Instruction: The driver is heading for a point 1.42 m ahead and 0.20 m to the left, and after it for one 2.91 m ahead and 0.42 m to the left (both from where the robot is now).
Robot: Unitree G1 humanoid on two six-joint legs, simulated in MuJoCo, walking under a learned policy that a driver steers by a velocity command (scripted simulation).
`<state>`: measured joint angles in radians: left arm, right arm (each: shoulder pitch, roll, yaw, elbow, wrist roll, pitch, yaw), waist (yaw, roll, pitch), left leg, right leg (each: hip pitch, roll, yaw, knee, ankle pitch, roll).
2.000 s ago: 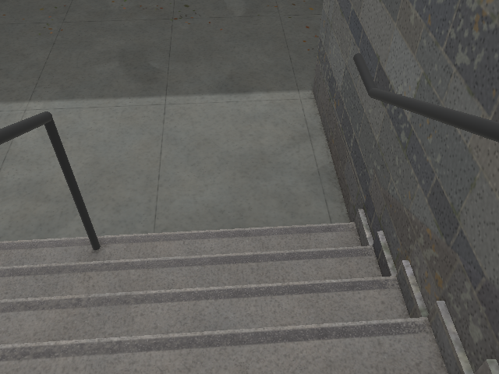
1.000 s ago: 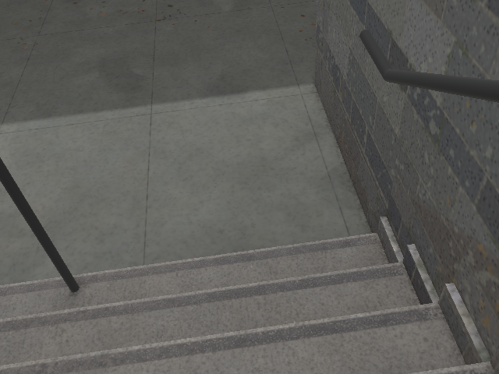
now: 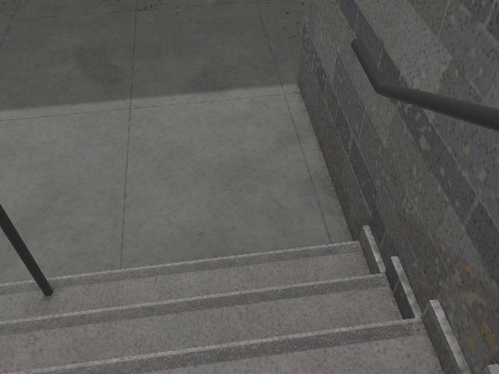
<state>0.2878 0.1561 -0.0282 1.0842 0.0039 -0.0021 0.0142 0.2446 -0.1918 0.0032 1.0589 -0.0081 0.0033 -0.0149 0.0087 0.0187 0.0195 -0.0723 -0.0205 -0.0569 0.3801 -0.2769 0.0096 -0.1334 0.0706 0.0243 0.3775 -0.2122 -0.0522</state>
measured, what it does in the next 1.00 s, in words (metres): stands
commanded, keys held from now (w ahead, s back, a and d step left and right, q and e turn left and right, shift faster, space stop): no key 0.94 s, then w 0.06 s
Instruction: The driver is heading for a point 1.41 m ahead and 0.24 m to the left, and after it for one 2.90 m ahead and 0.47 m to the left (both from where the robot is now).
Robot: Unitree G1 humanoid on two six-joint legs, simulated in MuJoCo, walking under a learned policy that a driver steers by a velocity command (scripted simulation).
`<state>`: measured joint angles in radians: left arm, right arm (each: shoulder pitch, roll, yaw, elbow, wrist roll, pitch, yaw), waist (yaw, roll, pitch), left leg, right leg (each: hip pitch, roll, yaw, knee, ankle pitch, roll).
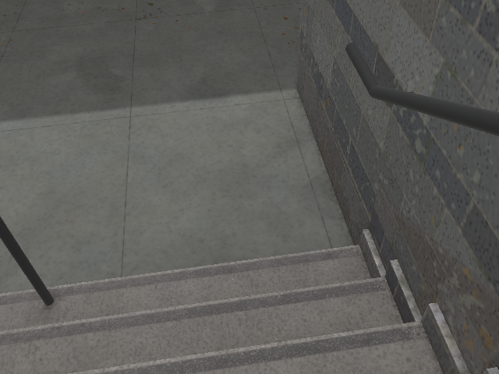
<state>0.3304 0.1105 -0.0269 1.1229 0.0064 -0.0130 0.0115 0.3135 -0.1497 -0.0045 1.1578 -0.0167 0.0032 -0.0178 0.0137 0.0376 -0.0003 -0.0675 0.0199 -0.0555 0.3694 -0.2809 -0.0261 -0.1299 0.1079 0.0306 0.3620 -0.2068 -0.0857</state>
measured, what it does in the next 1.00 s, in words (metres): goes down: left foot, then right foot 0.16 m lower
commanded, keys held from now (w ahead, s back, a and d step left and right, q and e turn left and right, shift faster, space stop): w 1.00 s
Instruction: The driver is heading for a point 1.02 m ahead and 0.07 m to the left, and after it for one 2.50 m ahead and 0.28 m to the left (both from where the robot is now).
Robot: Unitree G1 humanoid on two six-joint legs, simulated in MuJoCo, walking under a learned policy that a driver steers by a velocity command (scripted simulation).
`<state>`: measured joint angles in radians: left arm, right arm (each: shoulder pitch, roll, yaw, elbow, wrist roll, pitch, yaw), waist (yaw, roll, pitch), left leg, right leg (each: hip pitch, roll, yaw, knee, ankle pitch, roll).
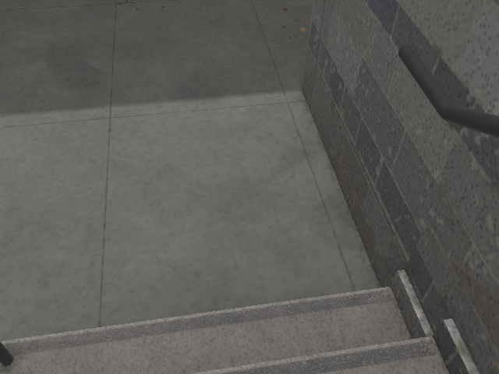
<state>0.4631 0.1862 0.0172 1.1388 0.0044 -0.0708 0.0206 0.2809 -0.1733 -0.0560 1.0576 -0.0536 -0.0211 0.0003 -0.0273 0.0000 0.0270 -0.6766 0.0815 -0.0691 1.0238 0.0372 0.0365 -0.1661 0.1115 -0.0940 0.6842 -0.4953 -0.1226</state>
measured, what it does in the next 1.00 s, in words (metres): goes down: left foot 0.17 m lower, then right foot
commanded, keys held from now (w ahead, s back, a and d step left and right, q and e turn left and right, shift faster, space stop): w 0.08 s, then no key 0.92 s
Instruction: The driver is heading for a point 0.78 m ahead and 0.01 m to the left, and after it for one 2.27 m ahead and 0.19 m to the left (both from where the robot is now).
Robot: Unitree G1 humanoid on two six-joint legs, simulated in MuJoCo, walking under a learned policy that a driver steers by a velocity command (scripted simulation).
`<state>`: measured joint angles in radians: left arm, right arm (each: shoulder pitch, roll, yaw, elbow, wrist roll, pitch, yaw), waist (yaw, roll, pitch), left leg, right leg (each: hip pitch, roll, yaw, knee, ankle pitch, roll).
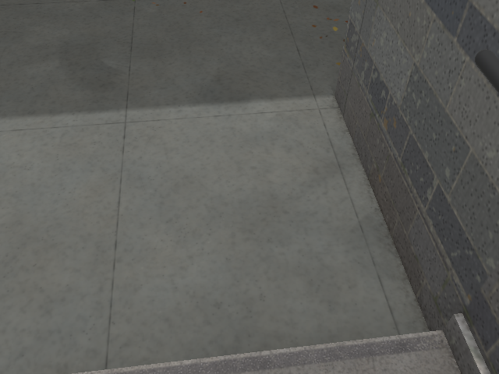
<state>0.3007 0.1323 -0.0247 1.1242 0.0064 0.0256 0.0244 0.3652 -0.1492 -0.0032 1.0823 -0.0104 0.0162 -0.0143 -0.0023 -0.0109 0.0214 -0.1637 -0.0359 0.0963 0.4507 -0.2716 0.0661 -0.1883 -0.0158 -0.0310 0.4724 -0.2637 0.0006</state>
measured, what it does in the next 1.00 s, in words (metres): goes down: right foot, then left foot 0.16 m lower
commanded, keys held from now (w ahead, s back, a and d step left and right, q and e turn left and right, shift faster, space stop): no key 0.18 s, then w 0.82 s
